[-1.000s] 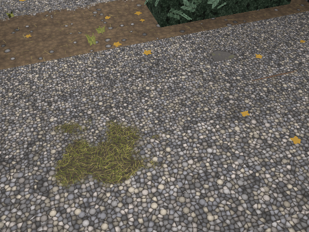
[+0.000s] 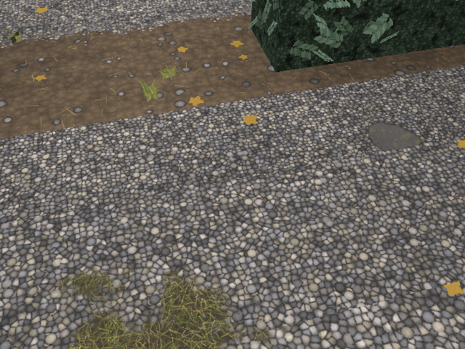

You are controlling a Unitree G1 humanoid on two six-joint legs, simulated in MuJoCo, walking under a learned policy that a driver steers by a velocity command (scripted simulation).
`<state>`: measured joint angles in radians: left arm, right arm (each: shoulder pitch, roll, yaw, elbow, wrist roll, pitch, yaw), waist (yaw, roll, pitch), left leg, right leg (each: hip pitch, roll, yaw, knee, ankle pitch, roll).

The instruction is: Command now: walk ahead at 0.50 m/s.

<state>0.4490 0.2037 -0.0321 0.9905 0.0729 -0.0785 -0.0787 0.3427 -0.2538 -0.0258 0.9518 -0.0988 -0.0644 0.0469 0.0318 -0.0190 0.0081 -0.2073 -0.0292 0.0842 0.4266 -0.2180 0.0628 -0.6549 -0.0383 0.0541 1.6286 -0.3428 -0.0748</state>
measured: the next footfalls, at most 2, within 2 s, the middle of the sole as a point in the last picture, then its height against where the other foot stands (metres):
right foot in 0.28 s outside the picture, level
left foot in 1.06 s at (165, 309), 0.18 m lower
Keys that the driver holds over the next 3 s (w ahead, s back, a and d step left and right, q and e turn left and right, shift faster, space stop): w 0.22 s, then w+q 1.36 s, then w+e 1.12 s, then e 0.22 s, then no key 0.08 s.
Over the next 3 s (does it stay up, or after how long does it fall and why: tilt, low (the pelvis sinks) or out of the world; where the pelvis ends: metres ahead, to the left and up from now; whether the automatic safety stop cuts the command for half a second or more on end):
stays up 1.49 0.60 -0.39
